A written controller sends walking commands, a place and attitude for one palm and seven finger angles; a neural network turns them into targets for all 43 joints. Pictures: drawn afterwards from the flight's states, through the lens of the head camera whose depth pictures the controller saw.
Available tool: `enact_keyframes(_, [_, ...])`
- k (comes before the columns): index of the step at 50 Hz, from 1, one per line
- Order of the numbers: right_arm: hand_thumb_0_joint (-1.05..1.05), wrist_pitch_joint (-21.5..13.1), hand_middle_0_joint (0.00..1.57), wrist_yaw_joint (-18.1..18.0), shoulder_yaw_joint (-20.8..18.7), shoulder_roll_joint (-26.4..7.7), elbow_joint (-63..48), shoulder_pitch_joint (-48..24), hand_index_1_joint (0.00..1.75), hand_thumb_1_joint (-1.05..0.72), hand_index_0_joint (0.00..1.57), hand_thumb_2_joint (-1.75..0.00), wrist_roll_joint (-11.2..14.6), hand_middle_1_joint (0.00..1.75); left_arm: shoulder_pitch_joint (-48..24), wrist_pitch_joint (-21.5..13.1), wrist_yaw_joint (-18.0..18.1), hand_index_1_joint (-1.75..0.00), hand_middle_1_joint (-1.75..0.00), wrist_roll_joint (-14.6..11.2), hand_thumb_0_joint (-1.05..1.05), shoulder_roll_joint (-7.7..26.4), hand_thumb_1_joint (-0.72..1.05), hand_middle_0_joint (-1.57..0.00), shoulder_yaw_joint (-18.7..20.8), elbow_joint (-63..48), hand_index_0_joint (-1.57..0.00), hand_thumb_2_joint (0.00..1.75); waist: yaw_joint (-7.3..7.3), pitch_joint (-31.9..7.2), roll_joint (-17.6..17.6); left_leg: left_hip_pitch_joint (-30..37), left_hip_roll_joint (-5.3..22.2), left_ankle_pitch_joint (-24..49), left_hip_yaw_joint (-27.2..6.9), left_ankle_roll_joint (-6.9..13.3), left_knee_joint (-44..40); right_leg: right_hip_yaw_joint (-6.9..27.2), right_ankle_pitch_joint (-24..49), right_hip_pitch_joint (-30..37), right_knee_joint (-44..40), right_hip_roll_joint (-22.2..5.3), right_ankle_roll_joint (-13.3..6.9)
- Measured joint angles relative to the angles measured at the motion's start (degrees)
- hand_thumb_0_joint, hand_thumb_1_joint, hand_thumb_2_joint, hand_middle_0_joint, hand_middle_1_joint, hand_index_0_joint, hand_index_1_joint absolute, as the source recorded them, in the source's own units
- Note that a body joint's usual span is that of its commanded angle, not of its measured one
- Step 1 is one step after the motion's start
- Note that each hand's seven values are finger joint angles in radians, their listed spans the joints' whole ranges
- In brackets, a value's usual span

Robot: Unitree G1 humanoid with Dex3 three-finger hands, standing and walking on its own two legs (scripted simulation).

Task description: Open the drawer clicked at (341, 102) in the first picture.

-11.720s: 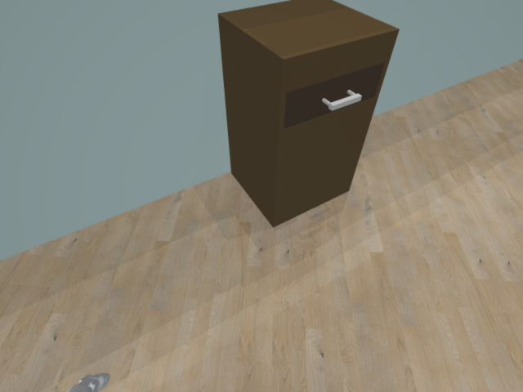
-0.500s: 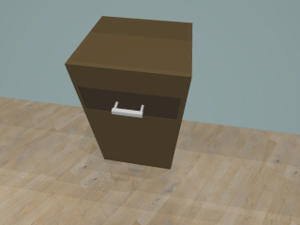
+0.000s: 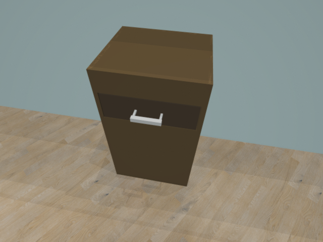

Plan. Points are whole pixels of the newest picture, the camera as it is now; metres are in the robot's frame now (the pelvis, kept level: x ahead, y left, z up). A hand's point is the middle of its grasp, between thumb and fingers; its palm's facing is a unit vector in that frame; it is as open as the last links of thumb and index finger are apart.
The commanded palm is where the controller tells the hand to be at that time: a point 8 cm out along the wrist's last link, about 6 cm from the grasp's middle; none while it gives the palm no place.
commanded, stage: shuffle to correct the standing spot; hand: left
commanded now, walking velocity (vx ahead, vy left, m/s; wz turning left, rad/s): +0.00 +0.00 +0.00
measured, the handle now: (147, 117) +0.63 +0.10 -0.13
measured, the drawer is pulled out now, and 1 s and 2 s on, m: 0.00 0.00 0.00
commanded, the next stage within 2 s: come to a stop and stand still in 0.44 s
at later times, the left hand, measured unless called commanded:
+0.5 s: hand out of the picture +0.01 +0.12 -0.18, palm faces +0.06 -0.99 -0.12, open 7.4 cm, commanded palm none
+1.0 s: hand (136, 231) +0.19 +0.09 -0.16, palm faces -0.11 -0.96 -0.24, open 7.4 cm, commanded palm none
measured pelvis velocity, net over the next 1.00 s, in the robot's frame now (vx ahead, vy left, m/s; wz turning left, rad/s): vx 0.08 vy -0.08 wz -0.12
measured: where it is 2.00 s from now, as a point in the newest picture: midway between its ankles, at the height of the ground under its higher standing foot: outside the picture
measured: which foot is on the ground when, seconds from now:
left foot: down 0.00-0.32, up 0.34-0.52, down 0.54-0.90, up 0.92-1.00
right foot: down 0.00-0.54, up 0.56-0.88, down 0.90-1.00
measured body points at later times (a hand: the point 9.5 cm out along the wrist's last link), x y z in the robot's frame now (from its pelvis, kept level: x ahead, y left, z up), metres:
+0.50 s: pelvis +0.05 -0.03 +0.00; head +0.05 -0.01 +0.45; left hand +0.01 +0.18 -0.16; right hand +0.08 -0.26 -0.14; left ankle +0.07 +0.07 -0.72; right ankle +0.03 -0.14 -0.74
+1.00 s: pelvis +0.08 -0.08 -0.01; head +0.11 -0.11 +0.44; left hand +0.20 +0.14 -0.14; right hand +0.04 -0.30 -0.18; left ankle +0.08 +0.05 -0.70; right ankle +0.12 -0.19 -0.74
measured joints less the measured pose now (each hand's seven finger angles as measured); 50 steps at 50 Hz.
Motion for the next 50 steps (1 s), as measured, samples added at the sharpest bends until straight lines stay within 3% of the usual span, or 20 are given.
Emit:
enact_keyframes(10, [0.01, 0.74, 0.20, 0.00, -0.93, 0.07, 0.37, 1.31, 0.30, -0.91, 0.20, -0.90, -0.51, 0.30, 4.23, 0.71, -1.18, -0.30, -0.30, 0.75, 0.01, -0.94, 0.91, -0.20, 1.06, 0.09, -0.20, 0.90, 0.40, -0.88, 0.50, -0.94, 1.55, -1.94, 0.87, -0.45, 1.79, 0.87, -5.42, -2.17, 3.66, 1.63, -2.15])
enact_keyframes(14, [0.01, 0.45, 0.20, -0.15, -1.59, -0.27, 0.06, 1.54, 0.30, -0.91, 0.20, -0.90, -0.51, 0.30, 5.31, 0.30, -1.82, -0.30, -0.30, 0.82, 0.01, -1.15, 0.91, -0.20, 1.85, -0.61, -0.20, 0.90, 0.47, -0.93, 0.68, -1.22, 2.76, -3.90, 1.49, -1.26, 3.87, 1.44, -3.47, -2.62, 4.70, 2.77, -2.56])
enact_keyframes(21, [0.01, -0.22, 0.20, 0.30, -2.13, -0.98, -0.03, -0.09, 0.30, -0.91, 0.20, -0.90, -0.19, 0.30, 4.93, -2.00, -1.11, -0.30, -0.30, 0.62, 0.01, -1.97, 0.90, -0.20, 2.63, -1.40, -0.20, 0.90, 1.50, -1.14, 0.28, -8.01, 3.13, -12.99, 1.73, -0.09, 18.47, 0.73, -4.37, -1.13, 2.94, 4.12, -3.55])
enact_keyframes(23, [0.01, -0.83, 0.20, 0.45, -2.08, -0.75, -0.60, -1.48, 0.30, -0.91, 0.20, -0.90, -0.03, 0.30, 4.93, -2.30, -0.96, -0.30, -0.30, 0.75, 0.01, -1.92, 0.90, -0.20, 2.66, -1.40, -0.20, 0.90, 1.89, -1.00, -0.80, -8.86, 2.81, -12.49, 2.57, -0.17, 16.88, 1.24, -3.80, 0.19, 1.07, 4.02, -3.55])
enact_keyframes(25, [0.01, -1.83, 0.20, 0.40, -1.87, -0.38, -1.55, -2.78, 0.30, -0.91, 0.20, -0.90, 0.12, 0.30, 5.10, -2.12, -1.00, -0.30, -0.30, 0.62, 0.01, -1.73, 0.90, -0.20, 2.66, -1.19, -0.20, 0.90, 1.90, -0.98, -1.79, -7.40, 2.52, -7.80, 3.54, -0.58, 9.69, 2.00, -4.11, 1.08, 0.78, 4.01, -3.14])
enact_keyframes(27, [0.01, -3.32, 0.20, 0.08, -1.63, -0.29, -2.84, -3.45, 0.30, -0.91, 0.20, -0.90, 0.06, 0.30, 5.55, -1.57, -1.25, -0.30, -0.30, 0.33, 0.01, -1.71, 0.90, -0.20, 2.71, -1.06, -0.20, 0.90, 1.42, -1.26, -1.64, -5.00, 3.11, -1.76, 4.12, -0.61, 2.49, 2.51, -6.31, 0.47, 3.94, 4.76, -3.03])
enact_keyframes(30, [0.01, -3.82, 0.20, -0.57, -1.46, 0.86, -3.78, -3.88, 0.30, -0.91, 0.20, -0.90, -0.49, 0.30, 4.31, 0.30, -1.80, -0.30, -0.30, 0.71, 0.01, -0.92, 0.90, -0.20, 3.19, -0.38, -0.20, 0.90, 0.69, -1.71, -2.81, -4.27, 3.44, -1.11, 6.41, 0.32, 4.39, 2.05, -13.34, -5.70, 19.83, 3.96, -3.55])
enact_keyframes(32, [0.00, -3.77, 0.20, -1.37, -1.81, 0.96, -4.04, -3.26, 0.30, -0.93, 0.20, -0.90, -0.57, 0.30, 2.68, 0.76, -2.01, -0.30, -0.30, 1.10, 0.01, -0.31, 0.90, -0.20, 3.58, -0.78, -0.20, 0.90, 0.03, -2.01, -2.77, -2.74, 3.83, -1.56, 7.08, 0.27, 2.71, 1.15, -12.16, -10.05, 27.65, 3.14, -3.12])
enact_keyframes(34, [0.00, -3.50, 0.20, -1.62, -1.61, 0.70, -3.68, -2.55, 0.30, -0.94, 0.20, -0.90, -0.68, 0.30, 0.31, 0.89, -1.98, -0.30, -0.30, 0.94, 0.01, 0.32, 0.91, -0.20, 3.86, -1.90, -0.20, 0.90, -0.37, -1.63, -2.55, -1.35, 4.14, -0.69, 7.11, -0.16, 0.38, 0.64, -9.53, -12.97, 30.16, 2.10, -2.22])
enact_keyframes(38, [0.00, -2.18, 0.20, -1.52, -1.06, 0.67, -2.17, -1.64, 0.30, -0.94, 0.20, -0.90, -0.80, 0.30, -4.50, 1.25, -1.14, -0.30, -0.30, 0.47, 0.02, 1.84, 0.93, -0.20, 4.36, -4.42, -0.20, 0.90, -0.60, 0.26, -1.80, -0.06, 5.10, 0.39, 6.69, -0.99, -1.83, 0.15, -5.67, -13.89, 23.95, 0.83, -0.95])
enact_keyframes(43, [0.00, -0.10, 0.20, -1.03, -1.85, 0.67, -1.43, -1.16, 0.30, -0.92, 0.20, -0.90, -0.90, 0.30, -8.44, 1.08, -0.91, -0.30, -0.30, 0.20, 0.01, 2.39, 0.93, -0.20, 3.99, -6.64, -0.20, 0.90, -1.63, 2.89, 0.12, -0.99, 6.40, -1.00, 6.26, -2.65, 0.78, -1.04, -3.68, -9.22, 11.52, 0.80, -0.93])
enact_keyframes(45, [0.00, 0.55, 0.20, -0.63, -2.27, 0.68, -1.43, -0.42, 0.30, -0.92, 0.20, -0.90, -0.63, 0.30, -8.71, 0.16, -0.84, -0.30, -0.30, 0.30, 0.01, 2.57, 0.92, -0.20, 3.68, -7.57, -0.20, 0.90, -1.56, 3.03, -0.05, -2.47, 6.30, -2.84, 6.53, -3.62, 4.21, -1.10, 0.75, -5.93, 4.90, 0.43, -1.43])
enact_keyframes(48, [0.01, 2.05, 0.20, -0.45, -3.32, -0.47, -1.16, -1.19, 0.30, -0.91, 0.20, -0.90, 0.05, 0.30, -9.89, -0.38, -0.53, -0.30, -0.30, 0.36, 0.01, 0.97, 0.92, -0.20, 2.79, -7.38, -0.20, 0.90, -2.10, 3.98, 2.26, -6.83, 5.13, -12.63, 2.57, -3.03, 14.42, -1.88, -2.42, -6.98, 7.32, 1.14, -3.03])
enact_keyframes(50, [0.01, 2.95, 0.20, -0.36, -3.67, -0.84, -0.94, -1.74, 0.30, -0.91, 0.20, -0.90, 0.15, 0.30, -10.18, -0.38, -0.37, -0.30, -0.30, 0.32, 0.01, 0.01, 0.91, -0.20, 2.28, -7.57, -0.20, 0.90, -2.08, 4.16, 2.52, -9.67, 3.53, -14.79, 1.01, -3.07, 22.53, -2.27, -1.88, -6.70, 6.82, 0.93, -3.34])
